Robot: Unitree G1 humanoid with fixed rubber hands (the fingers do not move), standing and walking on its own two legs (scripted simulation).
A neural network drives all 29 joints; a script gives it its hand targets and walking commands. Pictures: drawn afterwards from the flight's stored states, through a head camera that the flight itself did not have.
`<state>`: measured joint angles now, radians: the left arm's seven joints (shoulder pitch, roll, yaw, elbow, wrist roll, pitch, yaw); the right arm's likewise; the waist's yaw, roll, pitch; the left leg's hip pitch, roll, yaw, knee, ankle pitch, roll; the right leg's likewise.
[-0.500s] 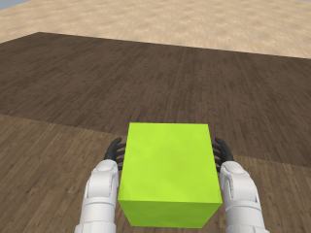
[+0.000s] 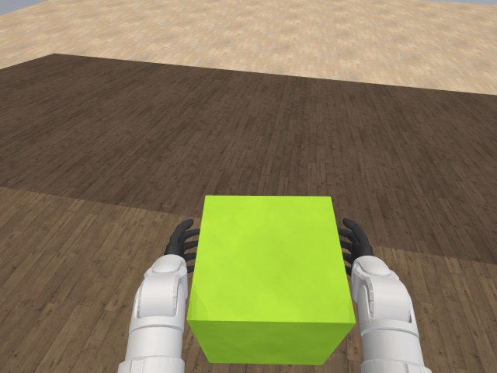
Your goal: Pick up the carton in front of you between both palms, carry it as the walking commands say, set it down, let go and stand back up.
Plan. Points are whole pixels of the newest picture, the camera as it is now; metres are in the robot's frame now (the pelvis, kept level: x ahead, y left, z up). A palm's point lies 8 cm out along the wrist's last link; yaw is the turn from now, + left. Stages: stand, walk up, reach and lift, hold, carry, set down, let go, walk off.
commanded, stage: hold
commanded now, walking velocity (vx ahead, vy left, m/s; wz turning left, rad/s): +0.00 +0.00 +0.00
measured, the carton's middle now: (266, 284) +0.29 +0.00 -0.01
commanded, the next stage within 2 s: carry in 0.74 s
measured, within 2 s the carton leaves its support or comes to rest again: neither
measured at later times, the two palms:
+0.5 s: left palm (176, 262) +0.29 +0.15 +0.04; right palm (359, 264) +0.29 -0.15 +0.05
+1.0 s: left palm (180, 240) +0.31 +0.15 +0.07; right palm (362, 244) +0.32 -0.15 +0.07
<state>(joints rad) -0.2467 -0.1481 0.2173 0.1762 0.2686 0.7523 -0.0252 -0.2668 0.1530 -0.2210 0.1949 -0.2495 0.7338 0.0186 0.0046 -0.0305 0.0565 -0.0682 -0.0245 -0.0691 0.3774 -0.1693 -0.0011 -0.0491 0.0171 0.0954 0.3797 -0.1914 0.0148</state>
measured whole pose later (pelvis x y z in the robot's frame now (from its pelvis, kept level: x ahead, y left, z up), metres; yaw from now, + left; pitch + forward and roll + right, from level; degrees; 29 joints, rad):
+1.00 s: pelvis +0.05 +0.00 -0.01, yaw -2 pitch +1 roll +0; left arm -0.12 -0.13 0.13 -0.10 0.16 0.94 0.04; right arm -0.16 0.13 -0.12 -0.08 -0.16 0.92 -0.03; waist 0.02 -0.01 -0.15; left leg -0.25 0.00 -0.02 0.55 -0.31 0.00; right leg -0.24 0.02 0.08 0.54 -0.32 0.00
